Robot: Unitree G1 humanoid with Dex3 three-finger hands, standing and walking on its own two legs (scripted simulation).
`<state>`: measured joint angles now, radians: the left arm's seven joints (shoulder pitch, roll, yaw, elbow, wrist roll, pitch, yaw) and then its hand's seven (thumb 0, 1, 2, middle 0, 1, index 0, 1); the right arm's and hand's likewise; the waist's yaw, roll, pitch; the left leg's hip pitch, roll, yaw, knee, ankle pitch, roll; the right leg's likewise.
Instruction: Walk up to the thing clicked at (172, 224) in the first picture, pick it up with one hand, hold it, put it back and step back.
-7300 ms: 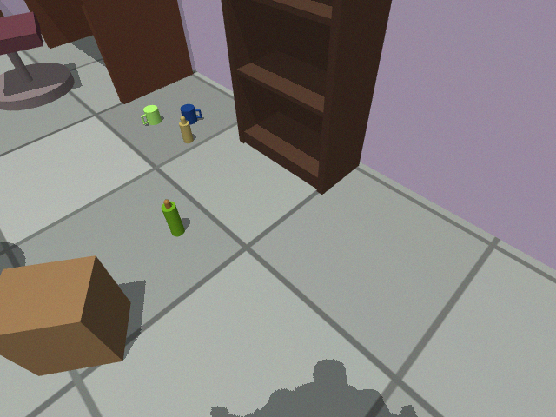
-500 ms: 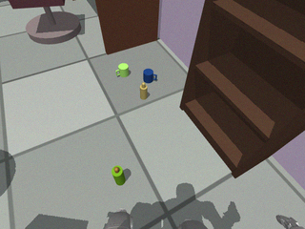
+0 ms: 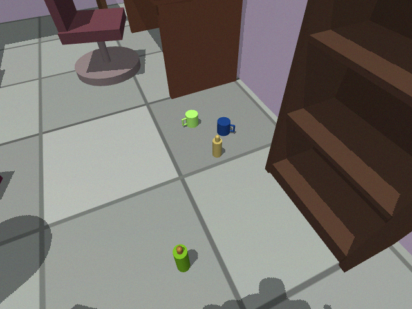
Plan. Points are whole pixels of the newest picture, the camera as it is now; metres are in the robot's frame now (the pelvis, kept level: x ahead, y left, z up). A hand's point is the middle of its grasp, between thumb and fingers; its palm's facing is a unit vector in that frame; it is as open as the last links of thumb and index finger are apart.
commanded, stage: stand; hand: left
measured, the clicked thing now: (181, 257) +0.44 +0.16 -0.64
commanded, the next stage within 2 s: none
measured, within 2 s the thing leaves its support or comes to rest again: neither
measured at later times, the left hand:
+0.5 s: hand out of the picture +0.12 +0.24 -0.12, palm faces -0.01 -0.94 -0.34, open 7.4 cm
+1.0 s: hand out of the picture +0.12 +0.23 -0.13, palm faces +0.00 -0.94 -0.34, open 7.4 cm
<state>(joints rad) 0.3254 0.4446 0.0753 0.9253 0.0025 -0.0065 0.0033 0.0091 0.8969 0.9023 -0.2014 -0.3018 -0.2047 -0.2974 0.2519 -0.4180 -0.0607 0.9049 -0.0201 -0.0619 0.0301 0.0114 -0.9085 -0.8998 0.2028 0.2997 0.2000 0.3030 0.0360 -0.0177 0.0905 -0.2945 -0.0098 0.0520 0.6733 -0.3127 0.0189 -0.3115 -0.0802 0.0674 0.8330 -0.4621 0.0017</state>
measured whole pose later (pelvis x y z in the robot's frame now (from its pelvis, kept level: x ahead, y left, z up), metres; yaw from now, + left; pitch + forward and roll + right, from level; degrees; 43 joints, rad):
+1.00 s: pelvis +0.03 -0.02 +0.03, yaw +1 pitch -2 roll +0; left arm 0.06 0.35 0.01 1.15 0.01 -0.02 0.00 0.01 0.90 0.90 -0.20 -0.30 -0.20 -0.30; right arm 0.08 -0.35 -0.01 1.16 -0.01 -0.01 0.01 0.01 -0.91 -0.90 0.20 0.30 0.20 0.30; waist -0.01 0.00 0.06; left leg -0.09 0.03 0.02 0.32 -0.19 -0.02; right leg -0.14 0.00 -0.02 0.31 -0.14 -0.01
